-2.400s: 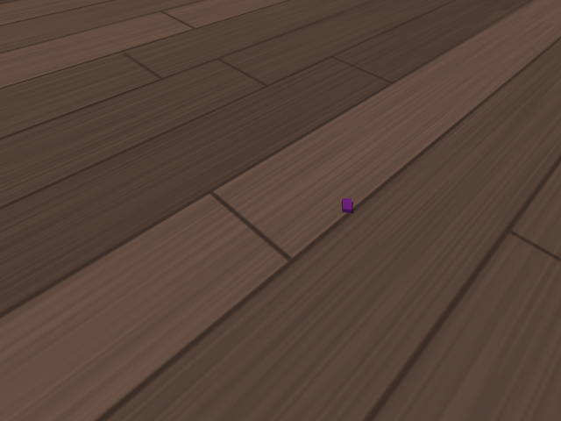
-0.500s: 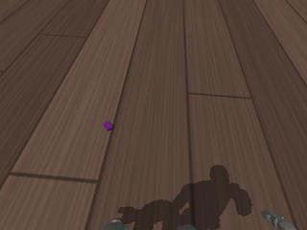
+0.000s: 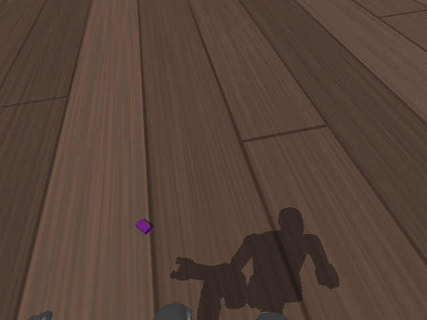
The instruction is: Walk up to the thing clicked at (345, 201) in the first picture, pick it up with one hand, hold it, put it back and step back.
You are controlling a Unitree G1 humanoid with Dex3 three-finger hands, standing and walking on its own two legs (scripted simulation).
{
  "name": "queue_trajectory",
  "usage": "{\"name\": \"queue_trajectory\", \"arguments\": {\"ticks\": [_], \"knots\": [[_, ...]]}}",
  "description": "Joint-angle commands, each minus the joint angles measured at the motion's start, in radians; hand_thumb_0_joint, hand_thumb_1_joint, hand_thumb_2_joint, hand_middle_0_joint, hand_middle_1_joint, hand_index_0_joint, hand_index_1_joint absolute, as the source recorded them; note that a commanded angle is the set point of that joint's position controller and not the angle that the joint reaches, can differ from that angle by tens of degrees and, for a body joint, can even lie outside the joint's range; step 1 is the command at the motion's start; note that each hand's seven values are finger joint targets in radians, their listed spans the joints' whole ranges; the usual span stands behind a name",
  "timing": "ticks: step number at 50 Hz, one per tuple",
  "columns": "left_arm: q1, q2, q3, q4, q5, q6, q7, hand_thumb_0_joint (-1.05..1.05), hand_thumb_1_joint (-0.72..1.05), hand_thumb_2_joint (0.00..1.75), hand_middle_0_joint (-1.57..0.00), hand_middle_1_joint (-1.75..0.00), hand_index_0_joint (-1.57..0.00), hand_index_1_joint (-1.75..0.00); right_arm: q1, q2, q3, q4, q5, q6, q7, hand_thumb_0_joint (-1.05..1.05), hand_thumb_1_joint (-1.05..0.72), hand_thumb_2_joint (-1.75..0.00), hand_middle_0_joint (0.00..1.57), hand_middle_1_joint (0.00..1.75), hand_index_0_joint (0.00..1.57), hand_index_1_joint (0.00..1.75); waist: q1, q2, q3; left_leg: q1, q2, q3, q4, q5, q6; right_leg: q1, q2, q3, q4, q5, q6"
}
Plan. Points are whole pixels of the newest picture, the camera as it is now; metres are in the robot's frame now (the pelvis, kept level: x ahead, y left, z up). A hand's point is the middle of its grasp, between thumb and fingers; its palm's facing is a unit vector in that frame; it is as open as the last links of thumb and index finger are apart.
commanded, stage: walk up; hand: left
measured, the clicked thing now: (143, 226) +0.67 +0.35 -0.73
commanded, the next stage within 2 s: none
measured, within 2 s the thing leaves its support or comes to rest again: neither
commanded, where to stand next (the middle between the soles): +0.26 +0.40 m, yaw -41 degrees
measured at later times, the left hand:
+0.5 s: hand out of the picture +0.28 +0.50 -0.13, palm faces -0.28 -0.76 -0.58, open 7.4 cm
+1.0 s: hand out of the picture +0.41 +0.75 -0.15, palm faces -0.39 -0.68 -0.63, open 7.4 cm
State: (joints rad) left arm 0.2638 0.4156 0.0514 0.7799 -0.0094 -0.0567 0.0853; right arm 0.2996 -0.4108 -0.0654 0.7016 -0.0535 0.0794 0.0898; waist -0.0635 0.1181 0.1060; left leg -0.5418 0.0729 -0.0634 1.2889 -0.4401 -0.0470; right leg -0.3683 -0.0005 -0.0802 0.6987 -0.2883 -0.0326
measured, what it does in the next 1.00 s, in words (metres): steps to the left, turning right: left foot, then right foot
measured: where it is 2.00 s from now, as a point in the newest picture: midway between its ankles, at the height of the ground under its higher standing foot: outside the picture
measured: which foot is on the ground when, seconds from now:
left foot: up 0.00-0.20, down 0.22-0.50, up 0.52-0.84, down 0.86-1.00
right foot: down 0.00-0.22, up 0.24-0.48, down 0.50-0.88, up 0.90-1.00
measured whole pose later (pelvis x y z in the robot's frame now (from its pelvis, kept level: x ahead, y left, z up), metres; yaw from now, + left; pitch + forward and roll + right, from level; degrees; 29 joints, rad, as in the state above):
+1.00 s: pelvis +0.19 +0.47 -0.04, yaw -29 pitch -2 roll -1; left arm 0.28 0.51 0.09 0.89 0.02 -0.03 0.11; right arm 0.22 -0.43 -0.08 0.76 -0.04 0.06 0.05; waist -0.01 0.04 0.14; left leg -0.47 0.09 0.09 1.05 -0.54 -0.01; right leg -0.71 0.02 0.15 1.30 -0.43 -0.02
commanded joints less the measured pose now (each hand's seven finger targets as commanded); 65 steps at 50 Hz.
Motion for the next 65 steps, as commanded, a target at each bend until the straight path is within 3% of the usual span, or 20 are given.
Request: {"name": "queue_trajectory", "arguments": {"ticks": [1, 7, 10, 12, 13, 19, 23, 24, 25, 26, 32, 39, 42, 43, 44, 45, 48, 50, 58, 65], "knots": [[0.063, 0.348, 0.118, -0.059, 0.025, -0.043, 0.026, 0.00, 0.90, 0.90, -0.20, -0.30, -0.20, -0.30, 0.033, -0.217, -0.091, -0.106, -0.010, -0.011, 0.003, 0.00, -0.90, -0.90, 0.20, 0.30, 0.20, 0.30, -0.001, -0.179, -0.060, -0.054, 0.077, -0.034, -0.123, 0.070, 0.018, -0.050, -0.220, 0.312, -0.265, 0.017, -0.176], [0.054, 0.429, 0.137, -0.063, 0.055, -0.040, 0.036, 0.00, 0.90, 0.90, -0.20, -0.30, -0.20, -0.30, -0.037, -0.228, -0.114, -0.161, -0.013, -0.013, 0.022, 0.00, -0.90, -0.90, 0.20, 0.30, 0.20, 0.30, -0.006, -0.280, -0.082, 0.083, 0.061, 0.035, -0.302, 0.050, 0.059, -0.208, -0.200, 0.351, -0.183, -0.194, -0.168], [-0.012, 0.330, 0.107, -0.067, 0.061, -0.028, 0.048, 0.00, 0.90, 0.90, -0.20, -0.30, -0.20, -0.30, 0.202, -0.259, -0.148, -0.083, -0.028, -0.031, 0.005, 0.00, -0.90, -0.90, 0.20, 0.30, 0.20, 0.30, -0.157, -0.089, -0.157, 0.435, -0.024, 0.090, -0.559, -0.032, 0.061, -0.401, -0.115, 0.208, 0.216, -0.091, -0.079], [0.044, 0.205, 0.061, -0.081, 0.034, -0.029, 0.066, 0.00, 0.90, 0.90, -0.20, -0.30, -0.20, -0.30, 0.104, -0.428, -0.169, -0.112, -0.015, -0.060, -0.022, 0.00, -0.90, -0.90, 0.20, 0.30, 0.20, 0.30, -0.090, 0.373, -0.102, 0.403, 0.337, -0.547, -0.987, -0.092, 0.182, -0.648, 0.073, 0.097, 0.660, -0.347, -0.035], [0.037, 0.255, 0.054, -0.048, 0.035, -0.037, 0.070, 0.00, 0.90, 0.90, -0.20, -0.30, -0.20, -0.30, 0.020, -0.412, -0.166, -0.127, -0.003, -0.064, -0.027, 0.00, -0.90, -0.90, 0.20, 0.30, 0.20, 0.30, -0.053, 0.265, -0.068, 0.317, 0.341, -0.570, -1.022, -0.075, 0.215, -0.583, -0.005, 0.123, 0.722, -0.284, -0.041], [0.184, 0.224, 0.066, 0.065, -0.012, -0.042, 0.032, 0.00, 0.90, 0.90, -0.20, -0.30, -0.20, -0.30, -0.064, -0.237, -0.096, -0.150, -0.027, -0.055, -0.045, 0.00, -0.90, -0.90, 0.20, 0.30, 0.20, 0.30, 0.006, 0.151, -0.085, 0.304, 0.204, -0.052, -0.672, 0.667, 0.293, -0.258, -0.053, -0.023, 0.324, -0.194, -0.005], [0.435, 0.264, 0.109, 0.093, -0.004, -0.039, 0.054, 0.00, 0.90, 0.90, -0.20, -0.30, -0.20, -0.30, -0.178, -0.206, -0.083, -0.220, -0.015, -0.031, -0.035, 0.00, -0.90, -0.90, 0.20, 0.30, 0.20, 0.30, 0.168, -0.016, -0.188, 0.057, 0.088, 0.125, -0.328, 0.605, 0.139, 0.271, -0.022, 0.005, -0.120, 0.186, -0.046], [0.488, 0.345, 0.142, 0.072, 0.018, -0.040, 0.070, 0.00, 0.90, 0.90, -0.20, -0.30, -0.20, -0.30, -0.127, -0.151, -0.065, -0.229, -0.003, -0.030, -0.031, 0.00, -0.90, -0.90, 0.20, 0.30, 0.20, 0.30, 0.208, -0.193, -0.211, -0.197, 0.021, 0.090, -0.116, 0.203, 0.069, 0.470, -0.172, 0.319, -0.166, 0.201, -0.109], [0.418, 0.392, 0.145, 0.007, 0.028, -0.039, 0.079, 0.00, 0.90, 0.90, -0.20, -0.30, -0.20, -0.30, -0.034, -0.147, -0.061, -0.221, 0.002, -0.019, -0.039, 0.00, -0.90, -0.90, 0.20, 0.30, 0.20, 0.30, 0.130, -0.227, -0.278, -0.308, 0.001, -0.001, 0.041, -0.134, 0.025, 0.499, -0.420, 0.696, -0.196, 0.138, -0.206], [0.295, 0.402, 0.143, -0.049, 0.014, -0.029, 0.083, 0.00, 0.90, 0.90, -0.20, -0.30, -0.20, -0.30, -0.030, -0.230, -0.096, -0.208, -0.001, 0.007, -0.053, 0.00, -0.90, -0.90, 0.20, 0.30, 0.20, 0.30, 0.116, -0.122, -0.272, -0.264, 0.018, -0.075, 0.182, -0.205, 0.017, 0.318, -0.525, 0.817, -0.271, 0.008, -0.323], [0.123, 0.359, 0.129, -0.076, 0.039, -0.037, 0.070, 0.00, 0.90, 0.90, -0.20, -0.30, -0.20, -0.30, -0.011, -0.251, -0.111, -0.126, -0.014, 0.024, -0.021, 0.00, -0.90, -0.90, 0.20, 0.30, 0.20, 0.30, 0.032, -0.194, -0.061, -0.139, 0.070, -0.039, 0.096, 0.027, 0.040, -0.119, -0.236, 0.412, -0.184, -0.189, -0.174], [0.144, 0.433, 0.146, -0.059, 0.058, -0.032, 0.063, 0.00, 0.90, 0.90, -0.20, -0.30, -0.20, -0.30, -0.104, -0.244, -0.112, -0.138, -0.002, 0.033, -0.009, 0.00, -0.90, -0.90, 0.20, 0.30, 0.20, 0.30, 0.083, -0.334, -0.071, -0.090, 0.046, 0.054, -0.137, -0.099, 0.050, -0.191, -0.206, 0.496, -0.124, -0.356, -0.184], [0.011, 0.399, 0.127, -0.072, 0.056, -0.012, 0.049, 0.00, 0.90, 0.90, -0.20, -0.30, -0.20, -0.30, 0.078, -0.245, -0.126, -0.056, 0.016, 0.006, -0.017, 0.00, -0.90, -0.90, 0.20, 0.30, 0.20, 0.30, -0.018, -0.317, -0.159, 0.237, -0.023, 0.133, -0.408, -0.084, 0.064, -0.328, -0.139, 0.383, -0.005, -0.271, -0.110], [-0.006, 0.330, 0.106, -0.070, 0.058, 0.000, 0.049, 0.00, 0.90, 0.90, -0.20, -0.30, -0.20, -0.30, 0.190, -0.269, -0.138, -0.012, 0.009, -0.007, -0.025, 0.00, -0.90, -0.90, 0.20, 0.30, 0.20, 0.30, -0.086, -0.147, -0.162, 0.360, -0.008, 0.055, -0.577, -0.161, 0.067, -0.464, -0.043, 0.285, 0.238, -0.287, -0.062], [-0.021, 0.212, 0.069, -0.090, 0.034, 0.000, 0.057, 0.00, 0.90, 0.90, -0.20, -0.30, -0.20, -0.30, 0.146, -0.378, -0.150, -0.029, 0.003, -0.017, -0.037, 0.00, -0.90, -0.90, 0.20, 0.30, 0.20, 0.30, -0.083, 0.247, -0.094, 0.261, 0.259, -0.426, -0.889, -0.321, 0.138, -0.630, 0.162, 0.110, 0.599, -0.331, 0.005], [-0.069, 0.287, 0.076, -0.089, 0.052, -0.010, 0.073, 0.00, 0.90, 0.90, -0.20, -0.30, -0.20, -0.30, -0.036, -0.469, -0.153, -0.060, 0.023, -0.028, -0.048, 0.00, -0.90, -0.90, 0.20, 0.30, 0.20, 0.30, -0.029, 0.209, -0.022, 0.101, 0.423, -0.741, -1.046, -0.347, 0.276, -0.597, 0.073, 0.211, 0.686, -0.295, -0.002], [0.040, 0.283, 0.087, 0.036, 0.006, -0.004, 0.032, 0.00, 0.90, 0.90, -0.20, -0.30, -0.20, -0.30, -0.118, -0.327, -0.112, -0.037, 0.014, -0.063, -0.083, 0.00, -0.90, -0.90, 0.20, 0.30, 0.20, 0.30, 0.048, -0.012, 0.021, 0.168, 0.245, -0.377, -0.867, -0.223, 0.122, -0.525, 0.014, 0.227, 0.657, -0.116, 0.017], [0.080, 0.283, 0.090, 0.065, 0.017, 0.007, -0.009, 0.00, 0.90, 0.90, -0.20, -0.30, -0.20, -0.30, -0.104, -0.341, -0.107, 0.004, 0.033, -0.089, -0.092, 0.00, -0.90, -0.90, 0.20, 0.30, 0.20, 0.30, 0.058, 0.064, -0.024, 0.253, 0.276, -0.355, -0.826, -0.107, 0.169, -0.442, -0.003, 0.209, 0.633, -0.113, 0.015], [0.006, 0.216, 0.089, 0.017, 0.028, 0.063, -0.077, 0.00, 0.90, 0.90, -0.20, -0.30, -0.20, -0.30, 0.084, -0.284, -0.077, 0.105, 0.041, -0.166, -0.142, 0.00, -0.90, -0.90, 0.20, 0.30, 0.20, 0.30, 0.036, -0.023, -0.074, 0.538, 0.275, -0.126, -0.813, 0.525, 0.049, -0.427, 0.026, 0.276, 0.509, -0.034, 0.010], [-0.044, 0.176, 0.066, 0.027, 0.013, 0.076, -0.093, 0.00, 0.90, 0.90, -0.20, -0.30, -0.20, -0.30, 0.112, -0.262, -0.070, 0.106, 0.025, -0.174, -0.135, 0.00, -0.90, -0.90, 0.20, 0.30, 0.20, 0.30, 0.009, 0.073, -0.060, 0.537, 0.257, 0.013, -0.907, 0.532, 0.065, -0.324, 0.007, 0.198, 0.374, -0.005, 0.020]]}}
